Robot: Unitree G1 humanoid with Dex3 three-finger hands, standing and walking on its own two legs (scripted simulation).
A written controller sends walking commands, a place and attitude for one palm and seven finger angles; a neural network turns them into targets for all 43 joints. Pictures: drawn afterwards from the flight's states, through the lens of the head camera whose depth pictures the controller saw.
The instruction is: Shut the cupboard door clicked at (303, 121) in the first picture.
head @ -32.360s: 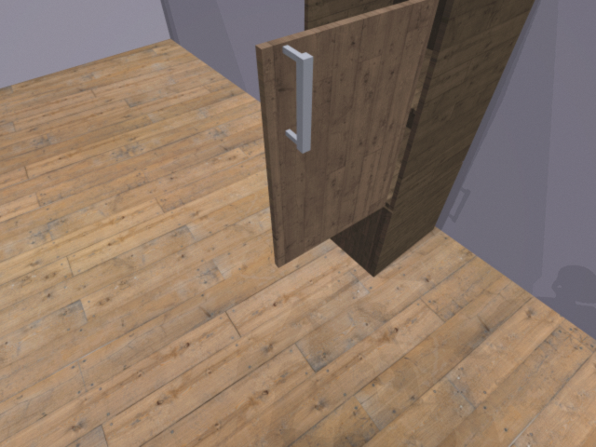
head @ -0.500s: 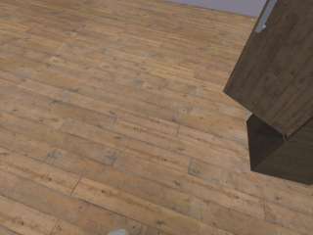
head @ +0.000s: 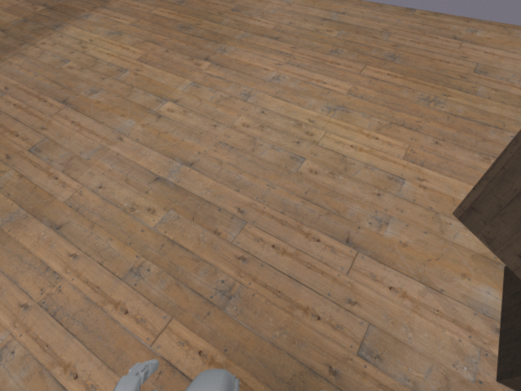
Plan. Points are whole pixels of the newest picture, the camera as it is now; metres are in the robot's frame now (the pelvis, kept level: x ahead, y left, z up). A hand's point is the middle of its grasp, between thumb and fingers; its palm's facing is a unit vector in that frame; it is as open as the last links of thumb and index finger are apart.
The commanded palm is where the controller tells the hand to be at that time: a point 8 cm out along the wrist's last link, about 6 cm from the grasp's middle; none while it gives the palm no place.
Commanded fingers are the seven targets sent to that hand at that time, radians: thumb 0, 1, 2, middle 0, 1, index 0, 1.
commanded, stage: walk to a spot facing it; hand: left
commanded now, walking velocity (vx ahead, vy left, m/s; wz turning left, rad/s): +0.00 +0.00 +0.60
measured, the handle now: out of the picture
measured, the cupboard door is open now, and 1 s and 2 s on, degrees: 54 54 54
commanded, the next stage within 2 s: turn to face it in 0.06 s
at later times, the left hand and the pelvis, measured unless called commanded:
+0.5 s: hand out of the picture +0.09 +0.20 -0.18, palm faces +0.15 -0.97 -0.18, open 7.4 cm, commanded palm none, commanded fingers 0.00 0.90 0.90 -0.20 -0.30 -0.20 -0.30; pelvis +0.10 +0.03 -0.01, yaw +3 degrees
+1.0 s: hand (154, 330) +0.25 +0.23 -0.18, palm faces -0.18 -0.96 -0.23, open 7.4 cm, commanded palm none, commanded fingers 0.00 0.90 0.90 -0.20 -0.30 -0.20 -0.30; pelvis +0.14 +0.04 -0.01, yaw -14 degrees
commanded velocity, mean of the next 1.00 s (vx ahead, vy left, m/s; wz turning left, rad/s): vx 0.00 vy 0.00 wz -0.44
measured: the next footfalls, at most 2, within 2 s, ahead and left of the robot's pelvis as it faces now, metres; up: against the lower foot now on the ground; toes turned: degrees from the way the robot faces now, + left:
left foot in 0.28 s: +0.17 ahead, +0.13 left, +0.00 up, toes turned +13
right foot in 0.64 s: +0.16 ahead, -0.10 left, +0.00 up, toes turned -5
